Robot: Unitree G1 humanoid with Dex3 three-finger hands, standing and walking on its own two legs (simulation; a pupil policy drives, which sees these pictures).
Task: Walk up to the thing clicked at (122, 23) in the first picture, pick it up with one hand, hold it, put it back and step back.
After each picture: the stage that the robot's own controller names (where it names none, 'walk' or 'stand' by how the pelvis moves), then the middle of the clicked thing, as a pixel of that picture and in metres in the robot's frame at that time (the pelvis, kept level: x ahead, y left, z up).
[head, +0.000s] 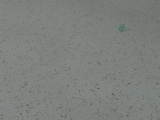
stand; (121, 26) +1.60 -0.50 -0.72
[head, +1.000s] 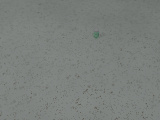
walk; (96, 33) +1.53 -0.07 -0.70
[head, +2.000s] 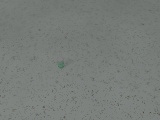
walk; (60, 62) +1.01 +0.27 -0.71
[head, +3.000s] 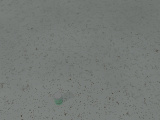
walk; (58, 98) +0.61 +0.20 -0.70
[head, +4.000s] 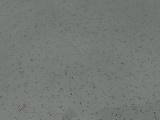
stand; out of the picture +0.40 +0.18 -0.69
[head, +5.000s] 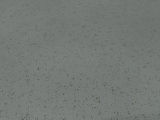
stand; out of the picture +0.35 +0.16 -0.71
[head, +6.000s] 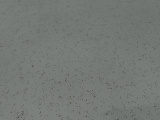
stand; out of the picture +0.35 +0.20 -0.71
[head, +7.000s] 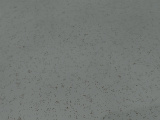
stand; out of the picture +0.34 +0.21 -0.72
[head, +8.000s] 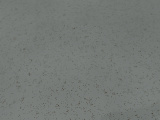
stand; out of the picture +0.32 +0.21 -0.73
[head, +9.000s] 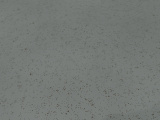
stand; out of the picture +0.32 +0.21 -0.73
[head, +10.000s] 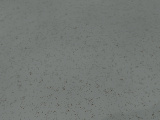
stand; out of the picture +0.32 +0.21 -0.73
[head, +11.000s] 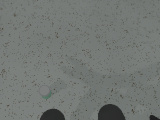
go down; (45, 92) +0.39 +0.18 -0.53
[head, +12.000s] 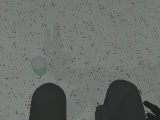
go down; (39, 66) +0.45 +0.18 -0.34
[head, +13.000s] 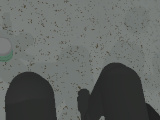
close in; (3, 50) +0.44 +0.21 -0.26
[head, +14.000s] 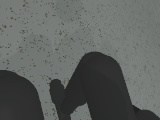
close; out of the picture +0.44 +0.23 -0.24
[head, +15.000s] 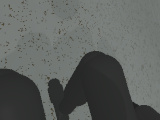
lift; out of the picture +0.42 +0.23 -0.24
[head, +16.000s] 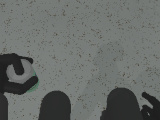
lift; (24, 77) +0.33 +0.20 -0.05
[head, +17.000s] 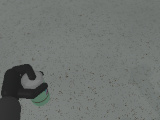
hold; (36, 89) +0.32 +0.17 +0.00
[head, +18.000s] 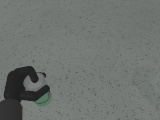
hold; (38, 90) +0.32 +0.16 -0.01
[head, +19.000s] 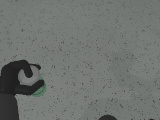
crouch; (33, 82) +0.35 +0.17 -0.06
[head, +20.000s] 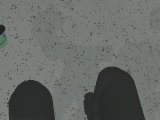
lower; out of the picture +0.49 +0.22 -0.10
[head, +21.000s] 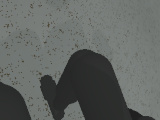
lower; out of the picture +0.46 +0.24 -0.24
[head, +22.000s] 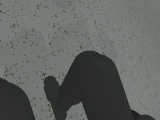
lower; out of the picture +0.45 +0.24 -0.24
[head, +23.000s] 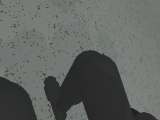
lower; out of the picture +0.45 +0.24 -0.24
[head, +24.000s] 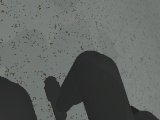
lower; out of the picture +0.45 +0.24 -0.24
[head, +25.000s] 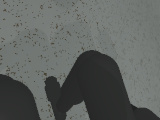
open; out of the picture +0.44 +0.22 -0.25
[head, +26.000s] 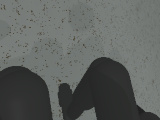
stand; out of the picture +0.44 +0.21 -0.24
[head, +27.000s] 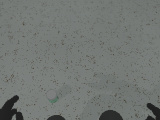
stand; (52, 96) +0.40 +0.16 -0.56
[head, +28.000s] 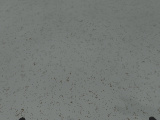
stand; out of the picture +0.37 +0.17 -0.66
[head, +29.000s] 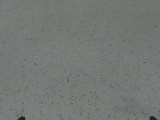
stand; out of the picture +0.36 +0.17 -0.67
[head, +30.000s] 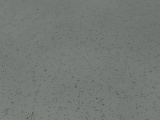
stand; out of the picture +0.38 +0.16 -0.72
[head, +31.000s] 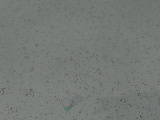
walk; (66, 104) +0.43 +0.12 -0.70
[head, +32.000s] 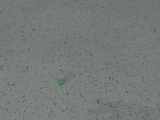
walk; (60, 79) +0.66 +0.14 -0.69
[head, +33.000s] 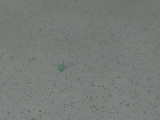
stand; (60, 65) +0.96 +0.23 -0.71
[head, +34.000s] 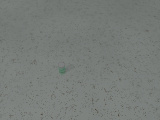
stand; (61, 68) +0.95 +0.21 -0.72
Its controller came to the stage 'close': yes
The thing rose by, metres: 0.70
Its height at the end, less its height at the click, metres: +0.00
